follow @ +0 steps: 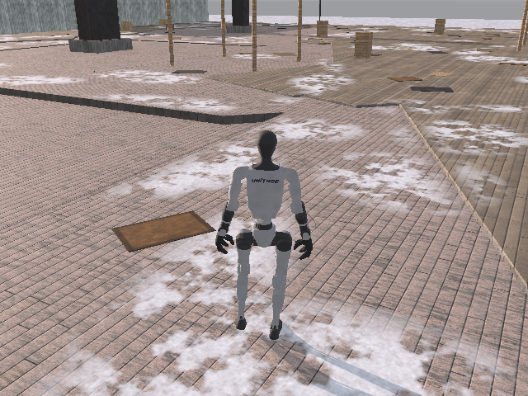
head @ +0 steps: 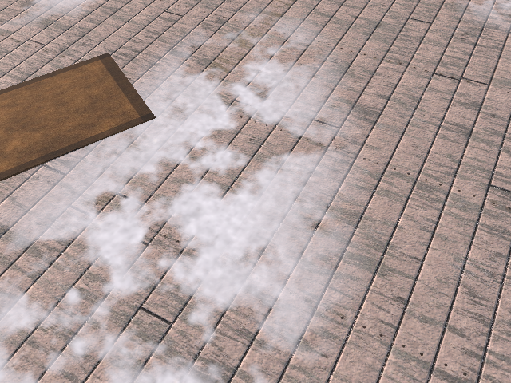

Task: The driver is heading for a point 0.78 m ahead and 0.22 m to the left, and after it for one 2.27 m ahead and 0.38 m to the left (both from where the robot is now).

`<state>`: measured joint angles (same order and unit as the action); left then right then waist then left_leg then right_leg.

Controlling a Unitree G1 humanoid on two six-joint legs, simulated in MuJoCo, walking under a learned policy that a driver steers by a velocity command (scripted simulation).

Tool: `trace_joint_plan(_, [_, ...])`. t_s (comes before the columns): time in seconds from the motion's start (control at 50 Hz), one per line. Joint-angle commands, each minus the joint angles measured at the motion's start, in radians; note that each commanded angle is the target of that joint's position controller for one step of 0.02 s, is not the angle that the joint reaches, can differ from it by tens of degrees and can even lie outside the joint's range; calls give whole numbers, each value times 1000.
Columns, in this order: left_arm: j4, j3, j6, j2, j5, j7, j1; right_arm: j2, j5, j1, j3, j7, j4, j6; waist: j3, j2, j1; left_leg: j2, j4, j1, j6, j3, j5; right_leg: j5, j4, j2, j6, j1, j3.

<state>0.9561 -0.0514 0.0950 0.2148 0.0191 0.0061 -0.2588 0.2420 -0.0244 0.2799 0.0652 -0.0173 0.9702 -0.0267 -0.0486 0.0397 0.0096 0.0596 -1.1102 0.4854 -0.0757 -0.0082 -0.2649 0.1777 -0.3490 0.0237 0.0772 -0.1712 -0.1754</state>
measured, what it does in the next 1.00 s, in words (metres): walks ahead, turning left: left foot, then right foot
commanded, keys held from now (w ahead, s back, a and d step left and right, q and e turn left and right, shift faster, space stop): w+q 0.60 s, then w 0.40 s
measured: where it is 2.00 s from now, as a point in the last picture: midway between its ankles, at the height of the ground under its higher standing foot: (184, 236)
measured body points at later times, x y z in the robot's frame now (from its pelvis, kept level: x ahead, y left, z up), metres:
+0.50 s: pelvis +0.25 +0.07 -0.01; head +0.29 +0.08 +0.44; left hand +0.26 +0.34 -0.15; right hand +0.41 -0.18 -0.14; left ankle +0.27 +0.11 -0.74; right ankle +0.21 -0.10 -0.64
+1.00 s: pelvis +0.54 +0.11 -0.02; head +0.56 +0.12 +0.43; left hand +0.56 +0.41 -0.12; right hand +0.64 -0.14 -0.16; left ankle +0.33 +0.13 -0.66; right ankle +0.64 +0.07 -0.75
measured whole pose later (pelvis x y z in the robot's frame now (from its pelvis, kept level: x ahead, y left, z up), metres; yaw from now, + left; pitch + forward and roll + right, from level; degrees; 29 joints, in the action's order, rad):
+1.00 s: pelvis +0.54 +0.11 -0.02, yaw +27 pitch +0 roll +0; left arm 0.80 -0.04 0.06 0.25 0.03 -0.01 -0.13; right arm 0.26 -0.01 0.39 0.05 0.01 0.94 -0.06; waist -0.05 0.02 0.04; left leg -0.10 -1.07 0.19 -0.10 -0.09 -0.40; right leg 0.18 -0.54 0.04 0.07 -0.37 -0.07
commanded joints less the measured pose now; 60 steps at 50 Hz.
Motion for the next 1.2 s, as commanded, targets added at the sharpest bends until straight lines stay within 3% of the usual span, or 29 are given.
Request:
trace_joint_plan(0.02, [-21,-17,29,94,-6,7,-57,14,-6,11,7,-15,-45,19,-8,-96,12,52,10,132,15,-17,96,-160,225,-286,66,54,171])
trace_joint_plan(0.14, [6,-14,26,92,-2,13,-122,-4,-4,-203,-10,-34,-130,15,-57,-101,-24,34,313,159,24,64,272,-293,221,-254,53,98,10])
trace_joint_plan(0.24, [35,-21,7,121,3,26,-192,9,-11,-299,-14,-43,-182,13,-63,-107,-43,-8,456,126,-34,142,197,-502,143,-298,44,249,-59])
trace_joint_plan(0.3, [30,-32,-13,162,7,33,-170,39,-15,-206,2,-34,-165,14,5,-144,12,-99,478,-21,-95,191,42,-914,-69,-307,33,305,-101])
trace_joint_plan(0.32, [24,-37,-25,178,7,31,-162,57,-13,-117,14,-28,-140,10,57,-143,47,-137,503,-111,-120,197,3,-958,-217,-306,33,305,-105])
trace_joint_plan(0.34, [12,-39,-34,187,3,26,-145,83,-19,22,31,-18,-99,0,132,-113,111,-160,589,-298,-152,174,33,-850,-436,-296,12,222,-118])
trace_joint_plan(0.36, [-20,-32,-34,160,1,21,-137,178,-31,153,63,-3,-71,-5,228,-12,166,8,647,-538,-211,-67,-68,-493,-744,-263,-23,-1,-118])
trace_joint_plan(0.38, [-109,-18,-22,71,-16,-3,-140,284,-18,101,87,3,-98,5,282,242,81,279,781,-796,-385,-662,-48,377,-1114,-5,-90,-466,-26])
trace_joint_plan(0.4, [-132,-29,-10,147,-3,-6,4,261,1,116,79,8,-98,18,238,13,120,268,842,-779,-351,-651,18,314,-1134,-43,-76,-592,183])
trace_joint_plan(0.42, [-151,-22,6,126,-16,-11,38,225,7,65,69,17,-94,17,131,-14,86,253,844,-672,-315,-508,115,207,-1066,-93,-65,-609,198])
trace_joint_plan(0.44, [-128,-24,13,124,-14,-4,18,169,10,28,55,15,-89,5,46,-98,35,196,835,-536,-256,-398,361,153,-962,-128,-61,-535,198])
trace_joint_plan(0.48, [-119,-21,-21,113,23,-3,-30,125,23,-38,39,23,-106,-10,56,-68,-28,120,862,-412,-225,-293,424,135,-861,-152,-85,-411,207])
trace_joint_plan(0.52, [-132,-20,-52,100,31,-12,-26,129,32,-13,35,21,-100,-30,64,-53,-44,86,871,-378,-224,-258,484,140,-803,-148,-112,-390,197])
trace_joint_plan(0.58, [-172,-15,-69,95,28,-19,74,167,27,49,43,19,-97,-37,30,-23,-18,58,904,-346,-208,-252,428,49,-684,-148,-139,-445,177])
trace_joint_plan(0.68, [-226,-8,-67,100,21,-28,242,146,24,156,32,18,-81,-37,6,10,56,51,916,-456,-148,-252,432,-130,-461,-128,-129,-528,166])
trace_joint_plan(0.8, [-284,6,-48,101,10,-41,368,149,7,223,20,34,-55,-42,-23,32,93,93,877,-576,-135,-246,560,-156,-271,-79,-70,-493,139])
trace_joint_plan(0.86, [-260,-6,-37,133,6,-32,248,176,4,170,22,41,-57,-48,-2,46,17,105,787,-562,-93,-221,805,-60,-190,-24,-15,-284,127])
trace_joint_plan(0.88, [-226,-17,-32,153,3,-22,137,187,1,158,24,39,-54,-50,54,43,-30,88,665,-558,-80,-204,928,-24,-168,11,4,-154,115])
trace_joint_plan(0.9, [-179,-28,-23,172,7,-9,-20,187,3,141,22,33,-55,-52,137,5,-107,43,477,-499,-62,-161,893,-61,-109,-2,31,44,125])
trace_joint_plan(0.92, [-158,-45,-16,240,31,6,-182,133,10,158,7,29,-84,-57,267,-93,-154,-14,189,-321,-47,-128,574,66,-101,-218,81,291,365])
trace_joint_plan(0.94, [-139,-68,-24,328,38,-2,-199,56,46,303,-3,23,-80,-54,351,-346,-78,-210,-131,-5,-6,-56,-217,122,27,-455,225,478,855])
trace_joint_plan(0.96, [-149,-50,-35,234,6,-14,-114,139,7,241,7,30,-67,-49,235,-165,-56,-147,-203,86,-24,-131,-205,228,90,-416,202,360,900])
trace_joint_plan(0.98, [-165,-33,-34,168,-4,-18,-17,138,5,154,10,23,-84,-49,98,-85,-33,-100,-176,95,-22,-124,-109,206,101,-380,182,212,718])
trace_joint_plan(1.0, [-162,-23,-28,131,3,-20,19,118,5,106,3,17,-96,-51,48,-45,-23,-67,-128,78,-19,-111,-58,93,125,-329,160,124,603])
trace_joint_plan(1.04, [-127,-12,-16,114,-1,-15,0,93,-12,104,-3,3,-101,-34,37,-97,10,-30,-54,18,-1,-85,-35,-54,157,-260,127,38,461])
trace_joint_plan(1.1, [-78,-9,3,109,-16,-22,-73,74,-27,57,-9,-8,-113,-20,20,-109,15,-2,21,42,32,-31,-12,-247,172,-214,139,31,397])
trace_joint_plan(1.14, [-68,-16,0,133,-21,-18,-94,64,-25,-9,-16,-14,-136,-14,19,-95,11,14,87,98,62,-4,56,-189,207,-192,146,38,376])
trace_joint_plan(1.16, [-62,-21,-1,157,-20,-17,-111,55,-23,-55,-22,-14,-159,-15,1,-125,3,27,162,111,78,1,75,-200,215,-206,164,21,386])
trace_joint_plan(1.2, [-46,-21,-7,145,-21,-16,-146,50,-17,-164,-30,-13,-193,-18,-28,-104,-23,23,296,123,104,17,133,-218,218,-183,155,26,365])
Next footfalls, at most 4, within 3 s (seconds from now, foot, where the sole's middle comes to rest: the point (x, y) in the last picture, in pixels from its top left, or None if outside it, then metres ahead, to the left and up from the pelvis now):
0.34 left None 0.31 0.12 -0.78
0.90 right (243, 315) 0.68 0.09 -0.78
1.44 left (150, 268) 0.84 0.37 -0.78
1.96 right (215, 192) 1.13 0.19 -0.78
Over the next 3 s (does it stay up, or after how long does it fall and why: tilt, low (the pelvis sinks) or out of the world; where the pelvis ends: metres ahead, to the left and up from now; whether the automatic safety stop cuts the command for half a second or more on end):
stays up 1.53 0.22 0.00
